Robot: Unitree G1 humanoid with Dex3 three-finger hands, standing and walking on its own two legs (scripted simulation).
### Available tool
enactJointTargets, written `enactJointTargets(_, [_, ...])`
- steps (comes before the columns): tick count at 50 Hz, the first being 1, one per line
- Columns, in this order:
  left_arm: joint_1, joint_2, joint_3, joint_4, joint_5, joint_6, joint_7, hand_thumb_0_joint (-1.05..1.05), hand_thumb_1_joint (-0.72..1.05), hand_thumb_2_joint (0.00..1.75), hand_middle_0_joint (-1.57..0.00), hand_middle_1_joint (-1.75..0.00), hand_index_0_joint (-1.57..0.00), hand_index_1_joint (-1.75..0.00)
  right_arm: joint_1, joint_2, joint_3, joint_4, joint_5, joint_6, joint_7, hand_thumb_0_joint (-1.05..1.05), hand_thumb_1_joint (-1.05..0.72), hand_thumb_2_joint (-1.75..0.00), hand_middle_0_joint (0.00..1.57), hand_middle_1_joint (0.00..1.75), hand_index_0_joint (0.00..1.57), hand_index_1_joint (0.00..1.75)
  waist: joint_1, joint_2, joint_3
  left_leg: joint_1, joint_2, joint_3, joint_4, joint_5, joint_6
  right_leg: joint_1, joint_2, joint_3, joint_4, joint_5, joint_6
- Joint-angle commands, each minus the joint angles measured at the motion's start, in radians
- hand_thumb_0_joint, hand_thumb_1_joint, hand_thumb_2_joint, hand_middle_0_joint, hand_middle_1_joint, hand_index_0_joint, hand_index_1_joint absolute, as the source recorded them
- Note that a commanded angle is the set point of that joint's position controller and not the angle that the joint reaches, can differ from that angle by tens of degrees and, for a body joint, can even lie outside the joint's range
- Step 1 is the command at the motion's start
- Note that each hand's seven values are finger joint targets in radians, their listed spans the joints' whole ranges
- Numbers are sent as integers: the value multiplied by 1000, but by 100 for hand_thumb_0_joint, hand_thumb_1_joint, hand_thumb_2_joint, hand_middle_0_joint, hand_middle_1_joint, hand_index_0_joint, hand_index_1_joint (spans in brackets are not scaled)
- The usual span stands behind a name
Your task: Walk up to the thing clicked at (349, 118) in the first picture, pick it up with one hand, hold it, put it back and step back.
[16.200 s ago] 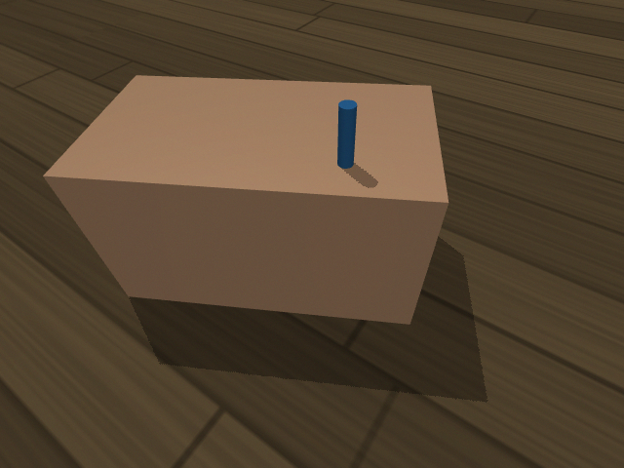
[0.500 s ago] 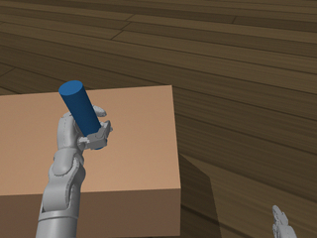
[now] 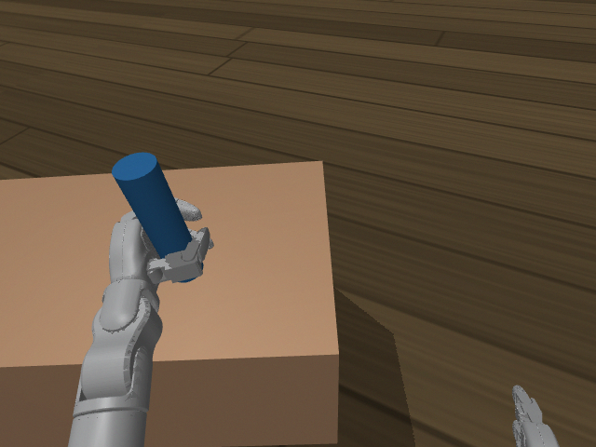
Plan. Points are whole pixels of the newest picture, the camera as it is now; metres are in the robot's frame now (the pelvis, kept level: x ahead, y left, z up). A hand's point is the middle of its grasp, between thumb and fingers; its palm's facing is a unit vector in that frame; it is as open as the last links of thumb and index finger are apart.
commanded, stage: hold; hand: left
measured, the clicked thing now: (164, 225) +0.33 +0.18 +0.18
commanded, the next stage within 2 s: crouch in 0.54 s
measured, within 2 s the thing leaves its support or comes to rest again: neither
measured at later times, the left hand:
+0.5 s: hand (183, 242) +0.34 +0.17 +0.14, palm faces +0.20 -0.98 +0.01, open 5.6 cm
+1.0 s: hand (184, 253) +0.36 +0.19 +0.09, palm faces +0.23 -0.97 +0.02, open 5.6 cm
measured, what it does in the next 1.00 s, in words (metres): stands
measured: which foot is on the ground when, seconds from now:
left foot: down 0.00-1.00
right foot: down 0.00-1.00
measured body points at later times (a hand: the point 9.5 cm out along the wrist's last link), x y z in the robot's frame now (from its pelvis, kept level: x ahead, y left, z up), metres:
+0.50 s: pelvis +0.00 +0.00 +0.00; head +0.00 -0.02 +0.45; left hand +0.32 +0.22 +0.15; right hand +0.16 -0.26 -0.08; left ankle +0.01 +0.13 -0.74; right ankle -0.03 -0.12 -0.74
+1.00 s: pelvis -0.01 +0.00 +0.00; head +0.01 -0.01 +0.44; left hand +0.34 +0.24 +0.09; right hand +0.15 -0.26 -0.09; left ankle +0.01 +0.13 -0.74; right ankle -0.03 -0.12 -0.74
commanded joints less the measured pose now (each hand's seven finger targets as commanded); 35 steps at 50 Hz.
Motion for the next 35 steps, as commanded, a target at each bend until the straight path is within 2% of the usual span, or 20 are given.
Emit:
enactJointTargets(1, [-346,164,75,-249,-5,-69,15,0,55,131,-140,-147,-143,-146,-111,-134,-53,-155,5,-53,-9,0,53,-5,5,5,5,5,7,-39,-213,164,-21,3,-32,261,23,-20,9,-18,-76,316,3])
enactJointTargets(4, [-359,139,41,-245,1,-73,11,0,57,134,-142,-149,-145,-148,-121,-115,-37,-160,6,-53,-7,0,53,-5,5,5,5,5,0,-54,-193,152,-18,-1,-46,224,23,-30,14,-21,-83,278,0])
enactJointTargets(5, [-332,145,52,-227,-2,-72,10,0,56,133,-142,-148,-144,-148,-120,-106,-33,-146,7,-52,-9,0,53,-5,5,5,5,5,9,-57,-189,148,-21,1,-42,225,24,-27,11,-20,-86,279,1])
enactJointTargets(6, [-310,152,61,-194,-3,-69,8,0,56,133,-142,-148,-144,-148,-95,-137,-53,-140,4,-51,-11,0,53,-5,5,5,5,5,-3,-76,-194,151,-18,0,-43,228,25,-28,13,-21,-84,284,2])
enactJointTargets(7, [-329,137,38,-217,-4,-70,4,0,56,132,-142,-148,-144,-147,-110,-114,-39,-124,7,-50,-8,0,53,-5,5,5,5,5,4,-55,-189,146,-21,1,-42,232,24,-31,10,-19,-82,290,1])
enactJointTargets(11, [-307,150,61,-224,-10,-72,1,0,57,132,-142,-148,-145,-147,-99,-126,-41,-148,6,-54,-6,0,53,-5,5,5,5,5,1,-66,-211,162,-20,2,-36,255,26,-20,12,-20,-82,311,4])
enactJointTargets(12, [-284,135,46,-219,-7,-70,1,0,57,132,-142,-148,-145,-147,-105,-120,-37,-156,6,-57,-6,0,53,-5,5,5,5,5,4,-67,-215,165,-20,1,-34,266,26,-12,12,-22,-78,320,4])
enactJointTargets(15, [-317,158,61,-248,-5,-81,4,0,59,133,-142,-148,-144,-147,-109,-140,-50,-169,6,-53,-10,0,53,-5,5,5,5,5,-5,-70,-238,182,-21,5,-31,280,29,-14,9,-16,-78,339,7])
enactJointTargets(16, [-333,132,30,-275,-3,-84,3,0,57,133,-141,-148,-144,-147,-102,-112,-33,-136,5,-53,-7,0,53,-5,5,5,5,5,-2,-34,-206,170,-20,4,-37,262,25,-27,10,-19,-76,321,3])
enactJointTargets(17, [-331,153,56,-265,-5,-84,8,0,56,132,-141,-148,-144,-147,-93,-132,-50,-131,6,-52,-9,0,53,-5,5,5,5,5,-4,-28,-200,167,-18,2,-41,248,22,-38,13,-20,-79,301,0])
enactJointTargets(19, [-309,147,54,-230,0,-82,12,0,57,131,-141,-147,-144,-147,-109,-138,-48,-174,4,-57,-11,0,53,-5,5,5,5,5,-12,-70,-212,175,-16,0,-39,242,25,-19,15,-21,-81,298,4])
enactJointTargets(20, [-362,160,47,-310,3,-91,13,0,58,132,-141,-147,-143,-146,-101,-122,-42,-159,5,-54,-11,0,53,-5,5,5,5,5,-6,-34,-256,191,-17,0,-37,267,24,-8,13,-18,-74,324,1])
enactJointTargets(23, [-339,141,43,-259,-6,-82,11,0,56,133,-142,-149,-145,-148,-109,-130,-52,-143,4,-54,-16,0,53,-5,5,5,5,5,-7,-59,-211,170,-19,1,-35,266,26,-15,11,-19,-79,327,4])
enactJointTargets(24, [-309,169,74,-218,-3,-74,12,0,56,133,-142,-148,-145,-148,-104,-128,-41,-172,5,-54,-15,0,53,-5,5,5,5,5,-7,-91,-215,169,-20,4,-31,274,30,-6,10,-19,-85,340,10])
enactJointTargets(28, [-299,147,58,-188,-8,-56,3,0,57,132,-142,-148,-144,-148,-97,-124,-44,-140,7,-49,-10,0,53,-5,5,5,5,5,-5,-76,-180,155,-24,7,-43,248,30,-26,7,-19,-92,316,7])
enactJointTargets(29, [-311,125,30,-216,-8,-54,0,0,58,133,-142,-148,-144,-147,-117,-121,-39,-147,7,-53,-9,0,53,-5,5,5,5,5,-3,-73,-189,159,-23,5,-44,245,29,-22,8,-20,-90,312,5])
enactJointTargets(30, [-303,132,47,-207,-13,-52,0,0,57,133,-142,-149,-145,-148,-115,-127,-42,-172,9,-55,-9,0,53,-5,5,5,5,5,-5,-75,-194,168,-20,4,-46,245,27,-21,12,-23,-89,306,4])
enactJointTargets(32, [-317,119,33,-220,-12,-54,0,0,55,140,-140,-152,-142,-152,-97,-122,-37,-166,8,-53,-8,0,55,-6,5,5,5,5,-8,-77,-191,171,-17,1,-47,251,26,-24,15,-26,-89,306,2])
enactJointTargets(33, [-330,137,42,-232,-9,-58,0,0,51,134,-143,-151,-145,-150,-93,-130,-42,-170,7,-54,-8,0,55,-5,5,5,5,5,-5,-78,-203,171,-18,2,-46,259,26,-18,14,-25,-89,314,3])
enactJointTargets(35, [-353,150,53,-235,-5,-66,0,0,53,136,-146,-153,-148,-152,-86,-96,-14,-171,7,-54,-4,0,55,-5,5,5,5,5,-1,-74,-216,171,-21,2,-40,261,29,-11,10,-20,-88,320,5])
